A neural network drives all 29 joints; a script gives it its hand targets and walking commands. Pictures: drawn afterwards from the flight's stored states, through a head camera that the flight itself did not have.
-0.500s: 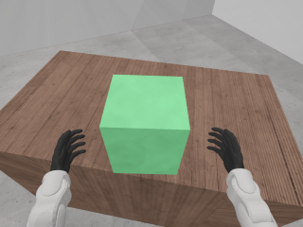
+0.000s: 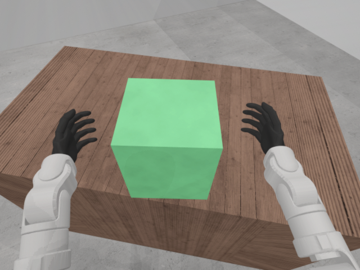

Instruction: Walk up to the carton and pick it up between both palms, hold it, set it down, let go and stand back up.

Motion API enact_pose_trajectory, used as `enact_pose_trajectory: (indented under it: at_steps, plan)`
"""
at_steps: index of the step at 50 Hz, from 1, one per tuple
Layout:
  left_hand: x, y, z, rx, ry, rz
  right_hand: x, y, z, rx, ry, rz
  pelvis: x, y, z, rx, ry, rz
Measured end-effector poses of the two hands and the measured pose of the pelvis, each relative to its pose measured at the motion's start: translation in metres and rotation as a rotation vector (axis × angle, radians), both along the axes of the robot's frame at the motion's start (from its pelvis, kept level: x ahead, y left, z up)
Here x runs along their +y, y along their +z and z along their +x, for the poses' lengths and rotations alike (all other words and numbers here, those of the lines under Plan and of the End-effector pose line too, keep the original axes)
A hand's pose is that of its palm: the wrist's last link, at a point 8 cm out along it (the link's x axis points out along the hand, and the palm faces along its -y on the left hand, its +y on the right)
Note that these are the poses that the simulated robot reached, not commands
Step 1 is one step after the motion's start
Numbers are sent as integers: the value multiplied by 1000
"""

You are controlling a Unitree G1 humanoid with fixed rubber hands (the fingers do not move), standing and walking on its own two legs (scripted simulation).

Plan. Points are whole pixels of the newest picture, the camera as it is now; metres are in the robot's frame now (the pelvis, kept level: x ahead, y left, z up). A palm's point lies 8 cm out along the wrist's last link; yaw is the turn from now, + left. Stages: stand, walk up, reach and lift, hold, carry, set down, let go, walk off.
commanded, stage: reach and lift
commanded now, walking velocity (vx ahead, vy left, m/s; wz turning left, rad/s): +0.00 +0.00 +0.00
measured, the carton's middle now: (170, 142) +0.41 +0.05 +0.01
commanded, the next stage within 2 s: none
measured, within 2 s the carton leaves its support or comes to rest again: neither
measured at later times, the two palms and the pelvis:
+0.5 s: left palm (60, 108) +0.37 +0.26 +0.16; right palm (268, 100) +0.42 -0.16 +0.16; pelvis -0.01 +0.00 +0.00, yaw +1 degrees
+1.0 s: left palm (72, 118) +0.39 +0.26 +0.12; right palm (254, 105) +0.44 -0.14 +0.13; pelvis +0.00 +0.00 +0.00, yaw +2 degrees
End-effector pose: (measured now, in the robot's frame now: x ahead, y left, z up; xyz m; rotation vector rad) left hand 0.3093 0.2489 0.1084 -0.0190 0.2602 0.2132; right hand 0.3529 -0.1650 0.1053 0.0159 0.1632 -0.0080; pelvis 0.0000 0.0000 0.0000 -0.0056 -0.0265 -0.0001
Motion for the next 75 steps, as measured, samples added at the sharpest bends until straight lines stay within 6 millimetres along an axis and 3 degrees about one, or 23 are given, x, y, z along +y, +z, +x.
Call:
enact_pose_trajectory:
  at_steps: [38,44,54,57,61,75]
  plan:
    - [16,75,87,0,2,33,17,77,96,63,26,0,-1,-2,-4,103,22,-13]
    - [15,56,90,22,-7,38,20,62,98,89,22,-20,-1,-1,-2,97,23,-13]
    - [1,-24,66,56,-23,35,26,-8,74,103,15,-51,0,-2,-3,98,45,-21]
    - [-7,-38,62,45,-22,34,24,-23,69,98,8,-47,0,-3,-6,125,44,-23]
    - [-13,-46,65,12,-15,32,25,-34,68,83,16,-50,1,-5,-9,179,37,-25]
    - [-13,-58,72,-33,1,28,47,-40,76,60,43,-68,5,-14,-12,282,33,-30]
